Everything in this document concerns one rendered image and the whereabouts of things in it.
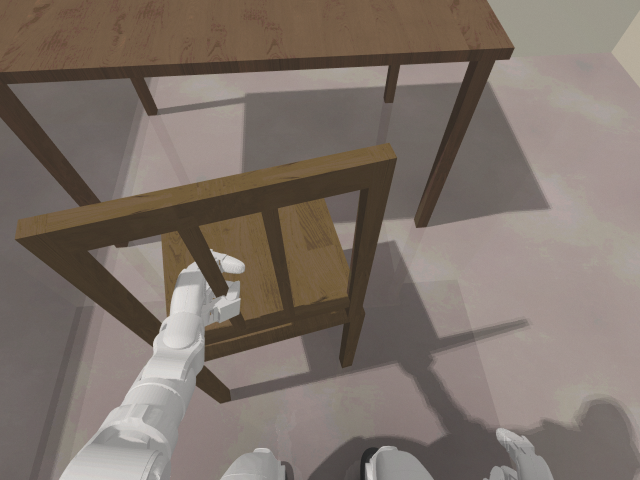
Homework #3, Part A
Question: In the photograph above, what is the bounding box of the right robot hand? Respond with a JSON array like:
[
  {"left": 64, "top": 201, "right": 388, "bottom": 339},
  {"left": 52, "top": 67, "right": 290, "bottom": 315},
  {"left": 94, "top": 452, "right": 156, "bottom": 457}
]
[{"left": 483, "top": 428, "right": 554, "bottom": 480}]

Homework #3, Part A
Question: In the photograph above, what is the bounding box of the robot left thigh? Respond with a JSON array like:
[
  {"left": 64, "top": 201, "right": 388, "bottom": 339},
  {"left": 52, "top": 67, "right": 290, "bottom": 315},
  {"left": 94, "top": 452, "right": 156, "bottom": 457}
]
[{"left": 220, "top": 452, "right": 285, "bottom": 480}]

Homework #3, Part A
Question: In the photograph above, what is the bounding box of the chair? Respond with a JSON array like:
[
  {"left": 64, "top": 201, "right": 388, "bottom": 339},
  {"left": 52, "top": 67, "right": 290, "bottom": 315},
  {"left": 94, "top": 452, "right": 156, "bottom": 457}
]
[{"left": 15, "top": 143, "right": 397, "bottom": 404}]

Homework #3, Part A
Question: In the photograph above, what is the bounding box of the robot left upper arm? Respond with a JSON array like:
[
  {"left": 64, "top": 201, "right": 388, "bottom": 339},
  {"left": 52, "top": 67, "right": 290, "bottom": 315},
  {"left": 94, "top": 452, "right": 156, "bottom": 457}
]
[{"left": 65, "top": 443, "right": 171, "bottom": 480}]

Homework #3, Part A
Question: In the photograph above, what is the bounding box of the left robot hand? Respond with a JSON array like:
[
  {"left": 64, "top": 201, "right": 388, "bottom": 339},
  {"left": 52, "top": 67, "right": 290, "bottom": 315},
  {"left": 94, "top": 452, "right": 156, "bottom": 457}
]
[{"left": 170, "top": 249, "right": 245, "bottom": 326}]

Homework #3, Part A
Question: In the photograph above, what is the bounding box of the robot left forearm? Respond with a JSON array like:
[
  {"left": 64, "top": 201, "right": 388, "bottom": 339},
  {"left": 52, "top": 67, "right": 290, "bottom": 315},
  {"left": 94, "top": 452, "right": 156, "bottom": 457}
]
[{"left": 59, "top": 312, "right": 205, "bottom": 480}]

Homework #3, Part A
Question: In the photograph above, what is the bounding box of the table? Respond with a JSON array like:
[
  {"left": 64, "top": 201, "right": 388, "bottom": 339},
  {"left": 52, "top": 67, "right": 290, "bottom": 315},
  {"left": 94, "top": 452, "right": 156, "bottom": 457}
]
[{"left": 0, "top": 0, "right": 515, "bottom": 248}]

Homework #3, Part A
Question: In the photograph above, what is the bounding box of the robot thigh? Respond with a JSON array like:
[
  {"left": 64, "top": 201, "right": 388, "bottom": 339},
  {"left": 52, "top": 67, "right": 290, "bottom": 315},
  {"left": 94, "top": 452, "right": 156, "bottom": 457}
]
[
  {"left": 365, "top": 450, "right": 434, "bottom": 480},
  {"left": 220, "top": 452, "right": 285, "bottom": 480}
]

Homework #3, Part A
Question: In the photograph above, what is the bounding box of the robot right thigh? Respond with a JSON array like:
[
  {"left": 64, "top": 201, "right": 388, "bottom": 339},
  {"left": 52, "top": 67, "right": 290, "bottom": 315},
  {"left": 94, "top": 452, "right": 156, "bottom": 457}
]
[{"left": 365, "top": 450, "right": 434, "bottom": 480}]

